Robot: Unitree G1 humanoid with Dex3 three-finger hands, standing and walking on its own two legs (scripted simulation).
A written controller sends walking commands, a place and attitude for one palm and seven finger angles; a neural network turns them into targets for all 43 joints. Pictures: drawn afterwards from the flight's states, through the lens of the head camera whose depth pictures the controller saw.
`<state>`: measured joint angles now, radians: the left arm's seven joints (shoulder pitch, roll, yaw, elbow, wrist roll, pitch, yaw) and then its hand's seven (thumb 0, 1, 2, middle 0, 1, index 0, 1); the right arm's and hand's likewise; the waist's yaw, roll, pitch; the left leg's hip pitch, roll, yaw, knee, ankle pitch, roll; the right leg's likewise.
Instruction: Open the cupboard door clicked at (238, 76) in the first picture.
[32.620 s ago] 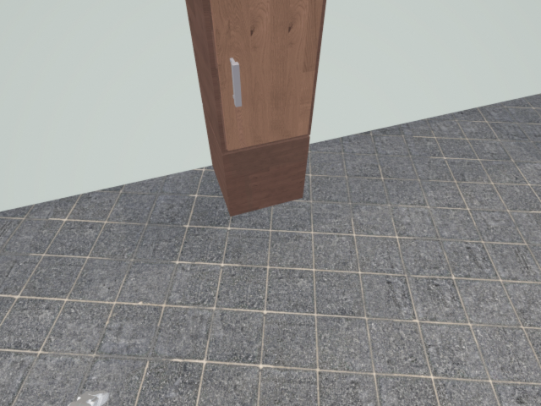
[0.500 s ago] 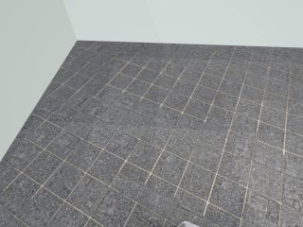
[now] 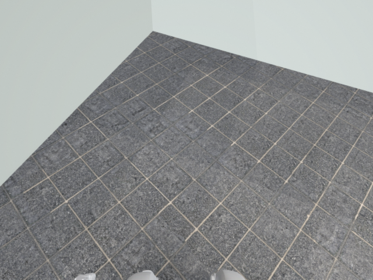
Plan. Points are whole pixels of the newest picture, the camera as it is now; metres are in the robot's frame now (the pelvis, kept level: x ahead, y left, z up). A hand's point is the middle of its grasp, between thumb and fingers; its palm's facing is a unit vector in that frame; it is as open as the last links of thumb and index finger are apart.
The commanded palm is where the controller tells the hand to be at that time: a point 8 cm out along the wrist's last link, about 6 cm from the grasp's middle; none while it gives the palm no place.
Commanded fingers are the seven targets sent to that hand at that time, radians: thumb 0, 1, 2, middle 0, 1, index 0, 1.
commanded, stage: turn to face it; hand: left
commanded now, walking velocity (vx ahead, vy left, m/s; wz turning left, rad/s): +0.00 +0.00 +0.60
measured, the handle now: out of the picture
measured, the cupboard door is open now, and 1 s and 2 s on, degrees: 46 46 46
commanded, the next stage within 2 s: none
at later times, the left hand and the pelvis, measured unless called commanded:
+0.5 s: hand out of the picture +0.01 +0.14 -0.16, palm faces +0.33 -0.91 -0.23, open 7.4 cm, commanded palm none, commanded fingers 0.00 0.90 0.90 -0.20 -0.30 -0.20 -0.30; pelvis +0.03 -0.06 +0.01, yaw +19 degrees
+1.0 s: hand out of the picture +0.03 +0.13 -0.14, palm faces +0.56 -0.77 -0.30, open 7.4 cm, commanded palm none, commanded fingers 0.00 0.90 0.90 -0.20 -0.30 -0.20 -0.30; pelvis +0.06 -0.10 +0.01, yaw +37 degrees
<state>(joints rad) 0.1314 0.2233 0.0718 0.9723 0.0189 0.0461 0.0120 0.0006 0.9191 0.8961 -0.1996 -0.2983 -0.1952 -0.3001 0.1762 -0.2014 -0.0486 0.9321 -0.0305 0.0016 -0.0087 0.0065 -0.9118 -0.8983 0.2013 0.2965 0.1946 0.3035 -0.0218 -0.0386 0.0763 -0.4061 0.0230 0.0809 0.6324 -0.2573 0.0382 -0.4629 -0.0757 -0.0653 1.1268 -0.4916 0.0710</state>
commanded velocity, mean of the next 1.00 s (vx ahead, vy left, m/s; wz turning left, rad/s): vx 0.00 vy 0.00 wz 0.60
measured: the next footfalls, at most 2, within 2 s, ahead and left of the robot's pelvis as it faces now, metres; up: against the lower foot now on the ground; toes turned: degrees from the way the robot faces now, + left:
right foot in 0.22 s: +0.07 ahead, -0.18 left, +0.00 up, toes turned +6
left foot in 0.54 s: +0.04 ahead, +0.06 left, +0.00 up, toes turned +27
